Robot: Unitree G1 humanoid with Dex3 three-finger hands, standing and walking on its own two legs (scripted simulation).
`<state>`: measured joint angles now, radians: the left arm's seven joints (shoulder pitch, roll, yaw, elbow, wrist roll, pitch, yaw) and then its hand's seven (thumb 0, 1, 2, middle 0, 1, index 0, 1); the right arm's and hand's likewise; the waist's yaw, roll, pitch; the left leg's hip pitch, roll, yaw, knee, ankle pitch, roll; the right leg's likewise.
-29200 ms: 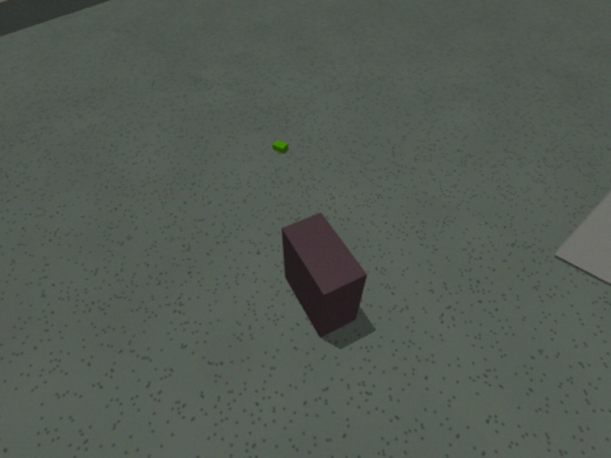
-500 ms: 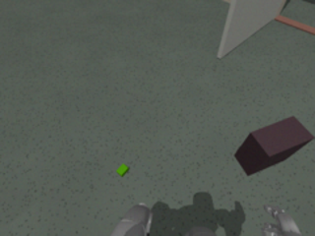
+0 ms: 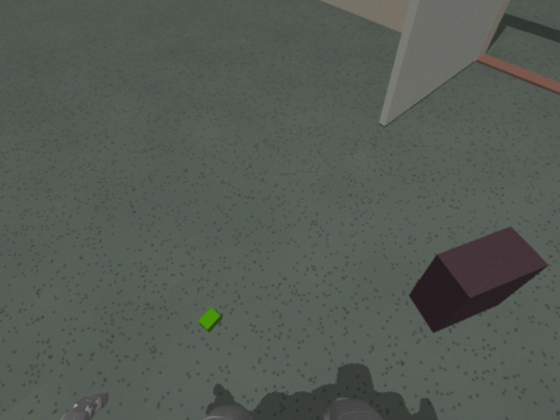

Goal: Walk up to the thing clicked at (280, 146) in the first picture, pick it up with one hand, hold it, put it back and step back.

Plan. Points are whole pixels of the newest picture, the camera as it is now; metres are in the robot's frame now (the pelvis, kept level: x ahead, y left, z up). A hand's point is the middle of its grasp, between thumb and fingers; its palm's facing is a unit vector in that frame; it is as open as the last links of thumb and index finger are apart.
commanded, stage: walk up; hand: left
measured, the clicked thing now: (210, 319) +0.51 +0.27 -0.74
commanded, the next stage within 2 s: none
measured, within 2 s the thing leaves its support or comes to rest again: neither
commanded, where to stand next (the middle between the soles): +0.12 +0.02 m, yaw -2 degrees
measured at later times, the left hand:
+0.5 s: hand out of the picture +0.12 +0.26 -0.13, palm faces -0.06 -0.90 -0.44, open 7.4 cm
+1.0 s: hand out of the picture +0.10 +0.31 -0.16, palm faces -0.06 -0.92 -0.40, open 7.4 cm
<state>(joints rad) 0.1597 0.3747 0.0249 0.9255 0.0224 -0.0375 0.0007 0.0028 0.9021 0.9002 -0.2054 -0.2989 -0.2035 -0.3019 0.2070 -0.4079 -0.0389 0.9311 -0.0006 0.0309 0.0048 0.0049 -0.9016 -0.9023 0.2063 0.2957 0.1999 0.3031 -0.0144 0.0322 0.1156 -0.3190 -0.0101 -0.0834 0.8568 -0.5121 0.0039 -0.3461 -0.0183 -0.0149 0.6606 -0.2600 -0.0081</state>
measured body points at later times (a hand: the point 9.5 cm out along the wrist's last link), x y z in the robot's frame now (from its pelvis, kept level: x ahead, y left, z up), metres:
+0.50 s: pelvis +0.04 -0.02 +0.00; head +0.07 -0.04 +0.45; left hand +0.12 +0.31 -0.10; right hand +0.04 -0.35 -0.13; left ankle +0.00 +0.14 -0.70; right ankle +0.12 -0.13 -0.72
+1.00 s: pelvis +0.01 +0.03 -0.01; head +0.05 +0.05 +0.44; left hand +0.11 +0.36 -0.13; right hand +0.09 -0.29 -0.11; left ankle +0.05 +0.15 -0.72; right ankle +0.02 -0.10 -0.69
